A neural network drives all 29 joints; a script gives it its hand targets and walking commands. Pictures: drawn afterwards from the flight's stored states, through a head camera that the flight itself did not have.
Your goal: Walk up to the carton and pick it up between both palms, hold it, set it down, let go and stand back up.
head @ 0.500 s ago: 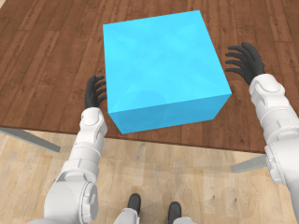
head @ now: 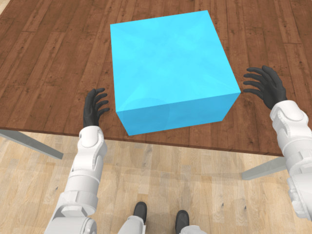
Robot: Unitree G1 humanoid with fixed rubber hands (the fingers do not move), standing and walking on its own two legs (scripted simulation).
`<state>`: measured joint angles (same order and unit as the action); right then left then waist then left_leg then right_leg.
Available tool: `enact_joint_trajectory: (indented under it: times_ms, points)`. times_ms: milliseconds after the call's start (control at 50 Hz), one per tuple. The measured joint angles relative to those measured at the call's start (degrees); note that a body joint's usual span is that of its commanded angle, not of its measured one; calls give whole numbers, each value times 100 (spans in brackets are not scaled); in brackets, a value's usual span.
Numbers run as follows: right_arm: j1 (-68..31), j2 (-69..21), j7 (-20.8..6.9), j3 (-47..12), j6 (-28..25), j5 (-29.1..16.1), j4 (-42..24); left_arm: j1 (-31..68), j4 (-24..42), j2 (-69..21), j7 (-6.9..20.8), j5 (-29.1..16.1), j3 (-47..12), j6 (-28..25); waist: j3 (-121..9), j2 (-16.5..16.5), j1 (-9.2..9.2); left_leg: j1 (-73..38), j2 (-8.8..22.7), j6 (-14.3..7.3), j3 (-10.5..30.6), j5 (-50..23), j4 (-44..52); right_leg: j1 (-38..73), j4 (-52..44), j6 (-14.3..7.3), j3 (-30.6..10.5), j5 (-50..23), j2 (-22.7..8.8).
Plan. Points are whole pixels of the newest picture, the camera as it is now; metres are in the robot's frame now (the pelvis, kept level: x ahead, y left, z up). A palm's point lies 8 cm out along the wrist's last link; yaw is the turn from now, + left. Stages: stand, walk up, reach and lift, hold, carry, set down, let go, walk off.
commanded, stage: set down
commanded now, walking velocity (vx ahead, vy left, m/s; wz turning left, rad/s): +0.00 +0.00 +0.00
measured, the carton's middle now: (167, 74) +0.53 +0.05 +0.01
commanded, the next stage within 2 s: none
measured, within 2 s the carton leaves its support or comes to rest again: neither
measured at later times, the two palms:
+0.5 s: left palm (86, 137) +0.31 +0.21 +0.04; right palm (300, 117) +0.40 -0.26 +0.05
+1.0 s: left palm (79, 164) +0.25 +0.22 +0.03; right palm (305, 147) +0.34 -0.28 +0.02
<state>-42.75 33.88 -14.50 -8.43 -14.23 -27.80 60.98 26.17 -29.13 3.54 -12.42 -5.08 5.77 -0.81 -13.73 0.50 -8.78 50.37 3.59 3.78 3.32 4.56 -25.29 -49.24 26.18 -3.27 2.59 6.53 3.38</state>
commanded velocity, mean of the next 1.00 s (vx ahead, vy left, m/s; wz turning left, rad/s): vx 0.00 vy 0.00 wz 0.00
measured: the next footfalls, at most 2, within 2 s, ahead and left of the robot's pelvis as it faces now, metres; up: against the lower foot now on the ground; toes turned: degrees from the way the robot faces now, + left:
none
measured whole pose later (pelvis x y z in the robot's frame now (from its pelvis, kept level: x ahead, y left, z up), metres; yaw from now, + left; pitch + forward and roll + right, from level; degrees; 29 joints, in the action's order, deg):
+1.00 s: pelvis +0.02 +0.00 +0.01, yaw +0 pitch +14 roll +0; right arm -9.8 35.3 -20.5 -3.6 -21.7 -31.3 48.5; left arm -5.5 -5.9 2.6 -15.0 -5.9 -0.5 2.4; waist -7.6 0.4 -8.2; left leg 31.8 3.6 3.8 3.3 9.2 -26.6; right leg -30.4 27.0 -3.3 2.6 11.0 3.4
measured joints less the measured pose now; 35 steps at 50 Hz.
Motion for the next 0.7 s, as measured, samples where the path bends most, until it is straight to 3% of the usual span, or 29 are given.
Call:
enact_joint_trajectory:
  times_ms: [40,320,540,620,700]
  points:
    - [290,35,-48,73,-86,21,-216,-288,352,-15,-3,-1,-105,25,-4,-7,0,-58,0,0,0,0,-3,59,0,0,0,1,0]
    - [926,99,-376,425,-22,5,-25,-734,443,-17,-125,-83,-315,387,200,-13,0,-887,8,0,0,86,-42,895,28,0,0,88,8]
    - [1338,140,-556,476,126,-50,-258,-1032,650,-15,-233,-88,-516,601,397,-13,0,-1368,7,0,0,233,-119,1392,77,-1,-1,227,8]
    - [1725,141,-627,555,133,-52,-455,-1511,1253,-44,-257,-87,-592,756,511,-13,-1,-1582,5,0,0,315,-119,1609,77,-6,-1,306,6]
    - [2062,140,-630,608,119,-15,-482,-1837,1393,-59,-259,-87,-611,762,527,-13,0,-1702,5,0,0,392,-119,1731,77,-6,-1,386,6]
